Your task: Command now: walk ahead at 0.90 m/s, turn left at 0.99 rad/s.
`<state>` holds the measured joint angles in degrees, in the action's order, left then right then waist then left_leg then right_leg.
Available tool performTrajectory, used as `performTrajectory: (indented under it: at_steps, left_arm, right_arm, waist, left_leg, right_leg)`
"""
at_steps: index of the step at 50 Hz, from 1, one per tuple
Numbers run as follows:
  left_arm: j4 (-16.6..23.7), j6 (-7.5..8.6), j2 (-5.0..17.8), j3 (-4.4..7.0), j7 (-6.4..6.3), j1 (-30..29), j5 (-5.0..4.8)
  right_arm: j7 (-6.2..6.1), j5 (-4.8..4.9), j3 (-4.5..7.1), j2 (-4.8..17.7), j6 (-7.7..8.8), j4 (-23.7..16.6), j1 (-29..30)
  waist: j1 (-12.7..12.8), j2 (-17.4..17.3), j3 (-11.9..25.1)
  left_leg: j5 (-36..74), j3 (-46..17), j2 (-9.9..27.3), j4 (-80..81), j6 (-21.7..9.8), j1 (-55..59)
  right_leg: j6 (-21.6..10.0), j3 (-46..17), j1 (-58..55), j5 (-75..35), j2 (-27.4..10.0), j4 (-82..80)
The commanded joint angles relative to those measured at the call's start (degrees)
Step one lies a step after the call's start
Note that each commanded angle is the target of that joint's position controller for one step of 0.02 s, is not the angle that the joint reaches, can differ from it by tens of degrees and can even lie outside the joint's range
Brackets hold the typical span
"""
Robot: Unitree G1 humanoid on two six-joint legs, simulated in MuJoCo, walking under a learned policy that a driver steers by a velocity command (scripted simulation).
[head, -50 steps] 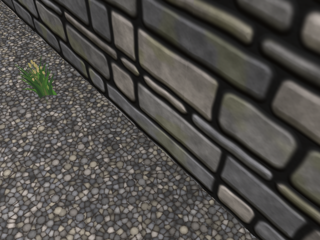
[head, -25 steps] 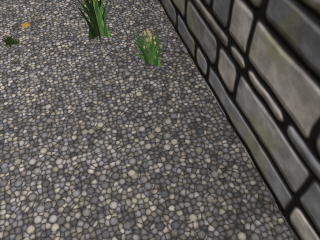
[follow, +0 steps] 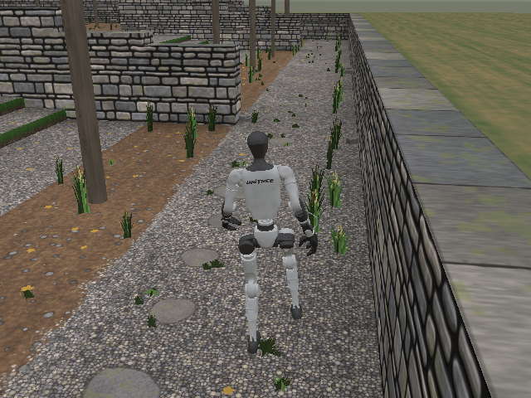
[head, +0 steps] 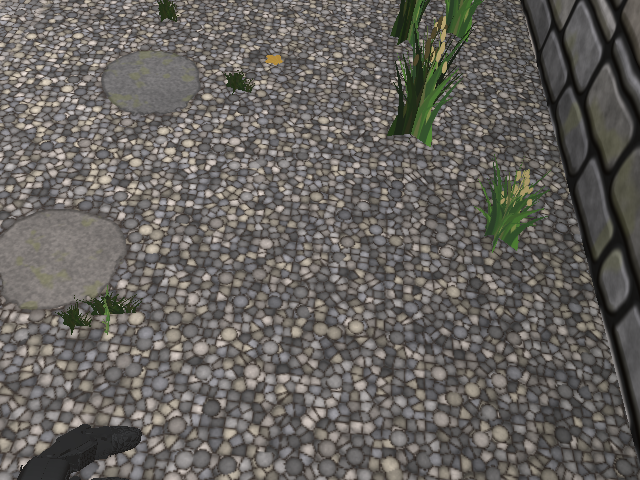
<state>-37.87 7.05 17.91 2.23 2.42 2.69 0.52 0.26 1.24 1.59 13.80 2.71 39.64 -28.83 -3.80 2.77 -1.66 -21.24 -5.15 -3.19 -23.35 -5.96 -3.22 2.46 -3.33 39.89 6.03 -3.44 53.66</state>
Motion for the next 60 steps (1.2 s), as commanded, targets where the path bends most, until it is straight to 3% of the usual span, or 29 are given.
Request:
performTrajectory:
  at_steps: [1, 4, 7, 9, 10, 11, 12, 13, 14, 15, 19, 23, 27, 29, 30, 31, 32, 34, 36, 40, 46, 49, 51, 52, 53, 54, 56, 58, 60]
  left_arm:
    - [6.78, 0.91, 2.48, 0.79, 0.43, -12.03, -0.13]
    - [9.38, 1.37, 2.52, 1.20, 0.98, -16.16, -1.52]
    - [10.04, 1.67, 5.19, 2.76, 0.64, -15.58, -1.22]
    - [8.23, 1.21, 8.32, 4.64, -0.44, -3.96, -0.94]
    - [6.07, 0.52, 9.30, 4.74, -1.39, 8.53, -0.50]
    - [3.74, 0.17, 12.46, 4.68, -1.41, 15.37, 1.58]
    - [3.52, -0.16, 9.54, 3.97, -0.33, 15.67, 0.83]
    - [5.95, -1.43, 4.82, 2.96, -1.18, 10.85, 1.08]
    - [5.31, -2.48, 2.65, 2.20, -1.79, 7.46, 0.86]
    - [3.93, -3.02, 2.77, 2.14, -2.14, 5.14, 0.71]
    - [-0.43, -2.53, 3.61, 2.46, -2.98, -1.88, 0.16]
    - [-1.04, -2.27, 8.04, 4.03, -2.68, -7.28, -1.90]
    - [-2.32, -3.59, 10.04, 4.78, -2.09, -7.84, -3.78]
    - [-3.16, -5.08, 8.02, 4.31, -1.94, -6.25, -3.42]
    - [-2.78, -6.21, 4.65, 3.20, -1.52, -2.91, -0.86]
    - [-0.16, -6.33, 4.50, 2.58, -1.29, 0.82, 0.27]
    - [-0.77, -6.10, 8.55, 3.20, -1.26, -1.24, -0.88]
    - [-1.77, -5.07, 9.24, 3.57, -1.65, -1.85, -0.86]
    - [-2.42, -4.43, 9.65, 3.79, -1.09, -2.93, -0.88]
    - [-2.81, -3.03, 6.74, 3.32, -0.37, -5.52, -0.81]
    - [-0.55, -1.97, 3.85, 2.48, -0.77, -7.88, -1.48]
    - [-0.27, -1.36, 5.19, 3.03, -1.06, -4.67, -2.57]
    - [-2.20, -1.01, 6.28, 4.00, -1.39, 2.95, -2.80]
    - [-3.67, -0.72, 7.78, 4.74, -1.63, 10.44, -2.40]
    - [-4.51, -0.66, 9.74, 4.75, -1.60, 18.53, -0.66]
    - [-3.85, -0.43, 14.35, 5.42, -0.81, 15.75, 0.96]
    - [-2.51, -0.92, 8.75, 4.32, -1.59, 11.04, -1.16]
    - [-3.39, -1.67, 6.58, 3.37, -2.40, 12.28, -0.71]
    - [-4.56, -1.69, 4.62, 2.62, -3.03, 12.65, 0.00]
  right_arm:
    - [-2.11, 0.45, 3.52, 11.27, 1.22, -3.39, 4.74]
    - [-2.19, 1.42, 3.60, 10.60, 1.50, -0.07, 1.05]
    - [-3.05, 1.13, 4.45, 11.03, 0.06, 1.94, 0.27]
    - [-3.23, 0.52, 5.28, 13.05, -1.33, 0.76, 2.60]
    - [-2.86, -0.12, 4.86, 12.21, -1.53, -1.78, 7.40]
    - [-2.41, -1.52, 2.44, 0.84, -1.99, -2.87, -1.87]
    - [-2.13, 0.60, 2.12, 6.95, -2.33, -2.56, -6.53]
    - [-1.99, 1.70, 4.26, 13.16, -2.79, -3.41, 0.20]
    - [-2.15, 1.87, 4.73, 15.37, -3.23, -5.22, 6.95]
    - [-2.43, 1.27, 4.86, 14.89, -3.53, -5.61, 9.15]
    - [-2.34, 1.43, 2.88, 6.05, -5.27, -7.78, 10.17]
    - [-0.31, 0.54, 3.69, 8.63, -6.13, -7.39, 10.08]
    - [0.81, 0.35, 5.79, 12.95, -7.54, -8.20, 12.65]
    - [-0.16, -0.16, 8.14, 16.70, -7.22, -6.18, 6.41]
    - [-1.26, 0.37, 9.47, 22.40, -6.72, -6.66, 5.68]
    - [-0.86, -2.25, 8.50, 25.04, -4.75, -10.91, 10.98]
    - [0.33, -1.92, 7.78, 21.37, -2.82, -12.18, 13.06]
    - [0.14, 0.64, 6.88, 17.96, -1.47, -10.98, 14.39]
    - [-0.93, 0.74, 5.95, 16.69, -1.74, -11.45, 16.17]
    - [-2.14, 0.22, 5.73, 16.24, -1.22, -10.60, 14.19]
    - [-1.60, 0.74, 5.04, 14.38, -1.59, -9.34, 13.97]
    - [-1.21, 0.81, 4.38, 12.69, -1.82, -9.81, 15.33]
    - [-1.05, 0.80, 3.29, 10.01, -1.82, -10.39, 17.00]
    - [-0.92, 0.59, 2.41, 7.40, -1.91, -10.24, 16.87]
    - [-0.79, -0.69, 0.69, 1.80, -1.59, -10.51, 15.43]
    - [-0.69, 2.85, 0.86, 4.17, -0.74, -15.12, 14.51]
    - [-0.86, 0.97, 2.68, 11.27, -1.13, -12.88, 18.24]
    - [-0.35, 0.32, 2.71, 9.68, -1.33, -11.65, 17.73]
    - [0.22, 0.90, 2.57, 8.14, -1.16, -12.50, 19.51]
  waist:
    - [1.11, -6.35, -5.32]
    - [-0.13, -8.72, -5.38]
    - [0.48, -10.56, -3.51]
    - [6.86, -14.26, 5.99]
    - [13.23, -15.16, 14.97]
    - [7.42, 7.22, 28.90]
    - [7.21, 19.61, 41.41]
    - [8.46, 13.33, 34.23]
    - [8.22, 7.07, 23.05]
    - [6.52, 1.86, 14.94]
    - [1.44, 4.42, 2.45]
    - [-0.50, 2.65, 6.53]
    - [-1.13, 1.52, 4.62]
    - [-4.17, -5.13, 5.80]
    - [-1.87, -22.09, 1.09]
    - [3.75, -25.63, 11.47]
    - [1.66, -15.15, 12.36]
    - [3.59, -6.48, 8.36]
    - [4.09, -7.95, 7.75]
    - [2.52, -7.71, 5.60]
    - [1.14, -10.51, 1.52]
    - [2.55, -11.70, 1.20]
    - [6.67, -9.85, 1.95]
    - [10.17, -5.62, 4.55]
    - [11.48, 2.04, 9.98]
    - [7.45, 15.47, 5.89]
    - [8.00, 6.02, -2.67]
    - [7.24, 0.60, -4.13]
    - [7.17, 2.28, -5.79]
  left_leg:
    - [14.89, -11.25, 7.51, 13.54, -7.84, -10.59]
    - [15.75, -14.01, 9.15, 13.93, -5.73, -9.88]
    - [35.88, -15.18, 8.95, 5.78, -1.89, -1.13]
    - [55.67, -15.84, 6.79, -10.66, 2.09, 0.90]
    - [51.57, -16.73, 5.03, -24.93, 4.13, -6.22]
    - [-3.24, -11.88, -3.28, -50.96, 7.57, -26.39]
    - [-17.14, -10.88, -2.40, -65.53, 8.92, -31.17]
    - [-12.81, -9.02, 2.19, -65.93, 9.48, -33.40]
    - [-9.47, -5.41, 4.47, -62.19, 9.71, -34.35]
    - [-8.71, -3.13, 6.17, -60.22, 10.37, -34.05]
    - [-8.57, 0.47, 11.37, -41.82, 10.37, -27.79]
    - [12.23, 3.39, 10.70, -24.53, 6.97, -16.49]
    - [14.75, 7.66, 7.59, -15.87, 3.51, -10.77]
    - [16.67, 7.08, 3.51, -10.23, -0.90, 0.34]
    - [39.80, -9.92, 11.05, -1.28, -6.15, 4.14]
    - [25.88, -36.79, 21.82, 3.96, -18.24, 7.81]
    - [14.83, -36.85, 22.25, 8.48, -16.73, 5.77]
    - [-1.65, -29.83, 17.06, 8.63, -10.15, 2.31]
    - [-13.60, -27.66, 13.83, 10.60, -8.28, -2.08]
    - [-9.37, -25.70, 10.39, 11.44, -8.37, -3.25]
    - [-8.72, -25.58, 7.17, 8.06, -6.64, -11.91]
    - [-12.22, -28.45, 6.88, 4.83, -5.48, -17.86]
    - [-15.99, -26.75, 4.88, -2.14, -2.70, -25.71]
    - [-19.84, -21.52, 1.39, -14.15, 0.14, -33.38]
    - [-18.60, -11.50, -3.31, -34.99, 2.48, -37.88]
    - [-10.99, -8.65, -0.62, -42.69, 2.48, -52.38]
    - [-1.52, -3.99, 6.30, -52.08, 4.05, -57.10]
    - [3.78, -2.63, 9.07, -53.47, 4.26, -53.23]
    - [8.50, -0.88, 10.88, -53.15, 5.23, -50.63]
  right_leg:
    - [1.38, 3.89, -3.10, -10.93, 5.01, -14.60]
    - [-0.22, 1.71, -9.94, -14.86, 5.85, -23.31]
    - [-2.09, 1.91, -14.84, -13.01, 7.58, -29.03]
    - [-4.43, 2.87, -30.08, -11.82, 8.19, -28.07]
    - [-7.41, -2.09, -47.43, -15.13, 1.00, -24.69]
    - [-15.72, -22.35, -75.38, -30.25, -19.54, -19.08]
    - [-20.19, -40.10, -80.26, -23.34, -26.61, -23.88]
    - [-18.20, -29.25, -72.29, -21.76, -22.20, -26.30]
    - [-16.18, -17.87, -61.22, -28.50, -18.95, -27.29]
    - [-15.39, -12.03, -51.34, -33.84, -16.25, -28.51]
    - [-15.57, -0.85, -29.38, -29.58, -15.99, -39.04]
    - [-12.92, 9.26, -28.56, -24.56, -14.45, -39.43]
    - [-9.19, 14.13, -29.36, -14.14, -14.09, -32.63]
    - [-5.23, 16.52, -24.26, -7.00, -9.67, -15.44]
    - [-0.69, 18.52, -12.18, 25.25, -1.70, 3.02]
    - [0.43, 4.36, -1.99, 36.47, 5.57, 18.57]
    - [-1.01, -2.30, -0.10, 31.15, 4.26, 20.17]
    - [-3.45, -4.71, -0.77, 20.77, 1.08, 13.21]
    - [-3.12, -4.71, -6.02, 14.61, 1.15, 4.46]
    - [-0.84, -4.04, -9.11, 9.70, 4.62, -8.69]
    - [1.56, -3.42, -16.11, 6.07, 6.53, -19.89]
    - [1.27, -3.56, -25.01, 4.25, 5.97, -22.82]
    - [-0.51, -2.93, -37.41, 2.38, 3.76, -27.06]
    - [-2.03, -6.60, -48.13, 6.81, -0.96, -28.41]
    - [-4.67, -17.50, -54.97, 20.12, -11.44, -29.30]
    - [-10.46, -42.72, -53.19, 43.21, -20.84, -41.43]
    - [-8.54, -31.95, -46.92, 37.84, -18.27, -41.06]
    - [-6.72, -18.39, -42.42, 23.12, -12.60, -41.76]
    - [-6.65, -7.53, -39.24, 4.83, -9.48, -42.47]
